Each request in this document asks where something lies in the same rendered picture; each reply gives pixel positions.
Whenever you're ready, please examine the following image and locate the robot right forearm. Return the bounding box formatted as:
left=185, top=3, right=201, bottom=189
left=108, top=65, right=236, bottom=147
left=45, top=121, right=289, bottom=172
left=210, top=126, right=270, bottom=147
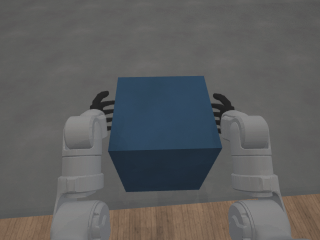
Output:
left=220, top=110, right=292, bottom=236

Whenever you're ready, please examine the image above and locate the robot left forearm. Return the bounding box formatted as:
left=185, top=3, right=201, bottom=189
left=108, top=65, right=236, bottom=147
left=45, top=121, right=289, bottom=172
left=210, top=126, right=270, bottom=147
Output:
left=50, top=109, right=108, bottom=240

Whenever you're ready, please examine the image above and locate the left robot hand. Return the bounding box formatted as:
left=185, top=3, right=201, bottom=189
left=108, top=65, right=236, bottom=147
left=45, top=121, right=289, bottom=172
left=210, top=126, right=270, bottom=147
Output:
left=90, top=91, right=115, bottom=131

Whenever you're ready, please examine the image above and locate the carton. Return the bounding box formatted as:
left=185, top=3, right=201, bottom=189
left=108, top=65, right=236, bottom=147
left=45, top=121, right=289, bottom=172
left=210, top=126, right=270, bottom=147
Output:
left=108, top=76, right=222, bottom=192

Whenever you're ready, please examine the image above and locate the right robot hand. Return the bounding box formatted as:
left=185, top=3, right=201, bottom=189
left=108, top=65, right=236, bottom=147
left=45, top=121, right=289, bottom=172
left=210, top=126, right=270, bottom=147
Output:
left=211, top=93, right=235, bottom=134

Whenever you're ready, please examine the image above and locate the robot left upper arm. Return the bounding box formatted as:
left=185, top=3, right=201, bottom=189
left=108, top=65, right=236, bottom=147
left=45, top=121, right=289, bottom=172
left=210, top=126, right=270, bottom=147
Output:
left=51, top=200, right=111, bottom=240

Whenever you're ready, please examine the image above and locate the robot right upper arm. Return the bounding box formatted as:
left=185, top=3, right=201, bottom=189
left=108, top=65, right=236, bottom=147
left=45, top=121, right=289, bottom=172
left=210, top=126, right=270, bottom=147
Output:
left=228, top=199, right=311, bottom=240

